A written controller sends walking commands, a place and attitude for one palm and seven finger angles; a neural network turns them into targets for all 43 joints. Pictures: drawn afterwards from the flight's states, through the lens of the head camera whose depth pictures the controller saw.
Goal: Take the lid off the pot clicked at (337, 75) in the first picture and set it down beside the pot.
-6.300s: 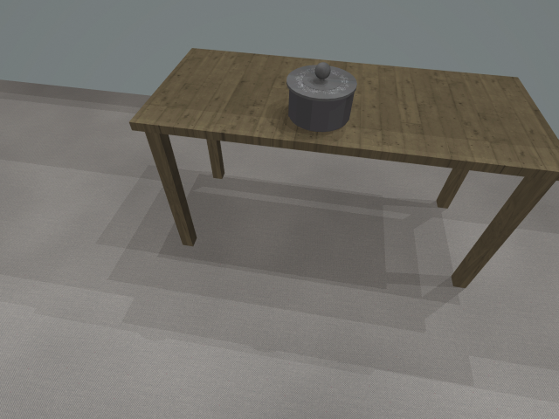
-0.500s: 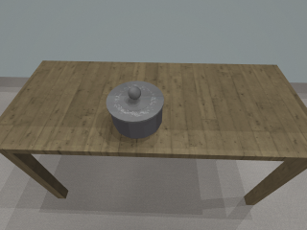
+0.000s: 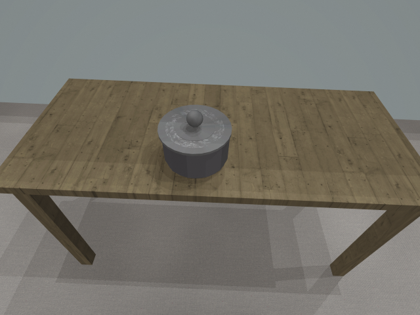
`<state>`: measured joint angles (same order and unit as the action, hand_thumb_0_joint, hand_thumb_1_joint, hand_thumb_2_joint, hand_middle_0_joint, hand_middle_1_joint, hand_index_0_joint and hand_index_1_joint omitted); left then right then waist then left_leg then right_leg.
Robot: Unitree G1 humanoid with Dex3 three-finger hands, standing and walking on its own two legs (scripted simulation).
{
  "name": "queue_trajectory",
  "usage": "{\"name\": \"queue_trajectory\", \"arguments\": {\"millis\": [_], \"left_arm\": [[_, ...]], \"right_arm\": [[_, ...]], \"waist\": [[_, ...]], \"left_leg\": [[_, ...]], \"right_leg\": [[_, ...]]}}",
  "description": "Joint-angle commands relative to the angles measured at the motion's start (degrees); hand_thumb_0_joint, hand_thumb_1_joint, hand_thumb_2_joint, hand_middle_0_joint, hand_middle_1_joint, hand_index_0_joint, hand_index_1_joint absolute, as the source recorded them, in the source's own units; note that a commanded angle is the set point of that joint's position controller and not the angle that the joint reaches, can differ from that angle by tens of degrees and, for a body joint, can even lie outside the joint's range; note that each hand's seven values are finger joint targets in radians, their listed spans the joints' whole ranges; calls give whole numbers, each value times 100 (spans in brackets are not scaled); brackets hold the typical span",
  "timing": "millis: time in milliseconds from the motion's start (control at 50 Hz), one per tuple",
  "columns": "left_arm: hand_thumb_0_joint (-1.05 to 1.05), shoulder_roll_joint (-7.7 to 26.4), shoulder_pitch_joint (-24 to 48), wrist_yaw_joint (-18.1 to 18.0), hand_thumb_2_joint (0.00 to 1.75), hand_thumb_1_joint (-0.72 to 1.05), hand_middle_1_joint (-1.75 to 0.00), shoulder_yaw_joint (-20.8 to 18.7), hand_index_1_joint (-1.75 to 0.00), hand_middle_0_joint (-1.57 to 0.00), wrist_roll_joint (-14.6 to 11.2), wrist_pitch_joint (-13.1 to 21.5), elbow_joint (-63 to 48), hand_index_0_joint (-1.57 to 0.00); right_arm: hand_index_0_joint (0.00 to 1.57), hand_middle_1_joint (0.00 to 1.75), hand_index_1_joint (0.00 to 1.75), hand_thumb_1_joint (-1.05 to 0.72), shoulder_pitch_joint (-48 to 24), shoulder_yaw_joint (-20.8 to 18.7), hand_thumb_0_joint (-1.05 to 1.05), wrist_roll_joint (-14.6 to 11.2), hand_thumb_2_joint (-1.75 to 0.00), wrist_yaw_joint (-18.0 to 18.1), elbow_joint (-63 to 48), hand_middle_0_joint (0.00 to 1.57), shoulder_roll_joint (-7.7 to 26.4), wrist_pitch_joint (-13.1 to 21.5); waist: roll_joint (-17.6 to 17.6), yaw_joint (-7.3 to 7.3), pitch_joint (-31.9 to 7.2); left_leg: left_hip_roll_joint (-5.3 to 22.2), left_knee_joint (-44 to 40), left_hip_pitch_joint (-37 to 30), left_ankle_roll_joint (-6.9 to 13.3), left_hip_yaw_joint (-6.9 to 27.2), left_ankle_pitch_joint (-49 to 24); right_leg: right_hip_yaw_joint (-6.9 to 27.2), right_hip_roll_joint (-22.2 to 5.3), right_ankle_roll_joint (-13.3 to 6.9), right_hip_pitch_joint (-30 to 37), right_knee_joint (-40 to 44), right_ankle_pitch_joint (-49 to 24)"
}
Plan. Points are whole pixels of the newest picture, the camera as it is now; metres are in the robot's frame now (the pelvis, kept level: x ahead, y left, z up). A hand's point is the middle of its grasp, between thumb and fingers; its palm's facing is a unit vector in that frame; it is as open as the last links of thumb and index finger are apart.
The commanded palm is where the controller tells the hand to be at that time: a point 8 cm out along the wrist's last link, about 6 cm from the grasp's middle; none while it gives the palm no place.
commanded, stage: come to a stop and stand still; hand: left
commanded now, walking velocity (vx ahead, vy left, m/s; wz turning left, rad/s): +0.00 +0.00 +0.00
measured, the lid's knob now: (194, 118) +0.59 +0.08 +0.04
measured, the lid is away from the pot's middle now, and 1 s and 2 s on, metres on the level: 0.00 0.00 0.00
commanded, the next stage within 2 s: look again from close up in 0.04 s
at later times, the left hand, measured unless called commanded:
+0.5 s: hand out of the picture -0.01 +0.16 -0.18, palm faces +0.02 -0.98 -0.19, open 7.4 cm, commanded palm none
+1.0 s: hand out of the picture +0.00 +0.16 -0.17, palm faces +0.00 -0.98 -0.20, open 7.4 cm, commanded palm none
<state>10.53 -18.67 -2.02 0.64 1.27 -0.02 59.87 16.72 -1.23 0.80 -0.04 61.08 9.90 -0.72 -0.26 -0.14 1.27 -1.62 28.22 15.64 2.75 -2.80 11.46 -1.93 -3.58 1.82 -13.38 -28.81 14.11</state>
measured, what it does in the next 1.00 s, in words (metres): stands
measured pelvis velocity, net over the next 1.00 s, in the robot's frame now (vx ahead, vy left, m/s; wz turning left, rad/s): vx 0.01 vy -0.01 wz -0.02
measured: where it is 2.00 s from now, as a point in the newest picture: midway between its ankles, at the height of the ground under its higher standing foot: outside the picture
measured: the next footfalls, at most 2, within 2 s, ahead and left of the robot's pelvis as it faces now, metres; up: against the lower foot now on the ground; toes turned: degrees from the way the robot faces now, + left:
right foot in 1.76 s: +0.20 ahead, -0.19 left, +0.00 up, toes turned -2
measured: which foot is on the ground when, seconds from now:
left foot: down 0.00-1.00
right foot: down 0.00-1.00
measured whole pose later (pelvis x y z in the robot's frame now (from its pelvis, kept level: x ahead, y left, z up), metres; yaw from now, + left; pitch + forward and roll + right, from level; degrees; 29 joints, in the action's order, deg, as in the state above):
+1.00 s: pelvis +0.01 -0.01 +0.00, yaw -1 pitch -1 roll +0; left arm 8.4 -18.2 -2.2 0.2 1.3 0.8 62.2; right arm 16.9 -1.3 0.4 0.7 63.6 7.5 0.3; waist 0.2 -0.2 1.9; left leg -0.5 26.5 14.1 1.6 -3.4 11.4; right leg -1.2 -2.5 1.2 -12.8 -28.2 14.3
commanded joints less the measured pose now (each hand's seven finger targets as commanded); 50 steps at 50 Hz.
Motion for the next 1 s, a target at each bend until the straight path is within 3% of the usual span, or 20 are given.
{"name": "queue_trajectory", "arguments": {"millis": [0,180,280,300,360,420,500,580,640,840,920,980], "left_arm": [[0,564,-279,-50,90,90,-30,-91,-30,-20,-21,130,-167,-20],[0,520,-402,-55,90,90,-30,-85,-30,-20,-19,140,47,-20],[0,464,-418,-59,90,90,-30,-100,-30,-20,-14,151,95,-20],[0,421,-436,-62,90,90,-30,-92,-30,-20,-15,146,101,-20],[0,410,-465,-65,90,90,-30,-97,-30,-20,-12,165,131,-20],[0,408,-455,-64,90,90,-30,-104,-30,-20,-11,157,126,-20],[0,417,-381,-60,90,90,-30,-115,-30,-20,-10,136,91,-20],[0,440,-403,-54,90,90,-30,-126,-30,-20,-9,145,98,-20],[0,406,-399,-62,90,90,-30,-126,-30,-20,-13,158,81,-20],[0,404,-394,-65,90,90,-30,-138,-30,-20,-17,157,69,-20],[0,398,-381,-64,90,90,-30,-134,-30,-20,-18,145,56,-20],[0,418,-411,-30,90,90,-30,-147,-30,-20,-7,142,63,-20]], "right_arm": [[20,30,30,-90,-57,-116,0,-9,-90,27,-293,20,595,148],[20,30,30,-90,72,-105,0,-29,-90,41,-98,20,394,143],[20,30,30,-90,118,-105,0,-32,-90,52,-47,20,358,168],[20,30,30,-90,88,-107,0,-29,-90,56,-50,20,400,170],[20,30,30,-90,96,-102,0,-35,-90,61,-36,20,349,189],[20,30,30,-90,70,-104,0,-38,-90,62,-38,20,341,179],[20,30,30,-90,108,-105,0,-30,-90,68,-37,20,347,163],[20,30,30,-90,162,-102,0,-38,-90,67,-38,20,297,173],[20,30,30,-90,183,-96,0,-33,-90,71,-23,20,323,190],[20,30,30,-90,240,-87,0,-43,-90,78,22,20,260,185],[20,30,30,-90,254,-82,0,-45,-90,77,23,20,232,161],[20,30,30,-90,404,-94,0,-11,-90,71,65,20,180,148]], "waist": [[227,-25,177],[-29,-4,308],[9,2,245],[176,-1,256],[113,-11,238],[0,-16,286],[219,0,420],[44,-17,303],[118,-6,186],[84,-13,246],[-26,-10,404],[-85,19,414]], "left_leg": [[662,-998,62,-11,989,950],[616,-851,-32,-45,831,777],[642,-854,-110,-34,831,580],[647,-874,-104,-32,845,632],[631,-821,-138,-35,802,391],[619,-784,-121,-51,747,430],[645,-872,-72,-55,776,619],[681,-899,-122,-42,767,536],[657,-811,-229,-48,727,267],[676,-789,-257,-58,662,192],[644,-791,-155,-74,651,395],[614,-878,-138,-46,688,1267]], "right_leg": [[293,-193,-323,-278,559,388],[410,-280,-339,-485,740,514],[394,-258,-328,-453,662,316],[405,-255,-326,-473,641,310],[434,-269,-329,-389,628,60],[483,-308,-332,-424,703,175],[467,-259,-334,-513,716,338],[414,-244,-331,-391,696,202],[484,-272,-345,-348,642,-2],[499,-275,-343,-328,672,-49],[556,-285,-351,-422,776,230],[535,-196,-377,-495,914,1171]]}}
